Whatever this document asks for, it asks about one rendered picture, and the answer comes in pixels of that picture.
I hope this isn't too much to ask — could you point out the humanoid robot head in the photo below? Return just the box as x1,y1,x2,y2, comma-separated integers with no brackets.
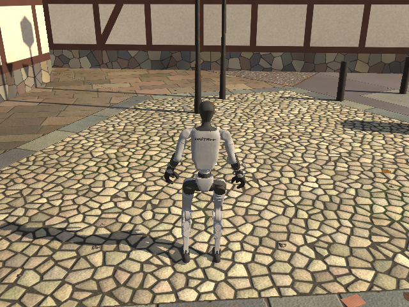
195,101,217,132

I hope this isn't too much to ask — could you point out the robot left upper arm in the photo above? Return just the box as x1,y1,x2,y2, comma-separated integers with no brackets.
173,128,193,162

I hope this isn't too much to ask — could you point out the robot right shin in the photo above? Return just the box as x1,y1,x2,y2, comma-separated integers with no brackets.
213,211,223,254

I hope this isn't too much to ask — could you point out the robot left forearm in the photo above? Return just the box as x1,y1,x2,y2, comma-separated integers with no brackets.
166,153,179,174

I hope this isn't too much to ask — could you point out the robot right forearm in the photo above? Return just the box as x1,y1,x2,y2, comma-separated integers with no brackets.
231,154,244,178

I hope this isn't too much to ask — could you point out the robot left hand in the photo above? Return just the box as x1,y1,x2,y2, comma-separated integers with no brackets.
164,171,179,184

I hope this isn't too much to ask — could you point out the robot right hand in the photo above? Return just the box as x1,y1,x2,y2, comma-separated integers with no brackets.
231,175,246,189

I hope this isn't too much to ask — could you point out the robot right upper arm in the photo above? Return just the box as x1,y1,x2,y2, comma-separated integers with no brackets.
219,129,237,164

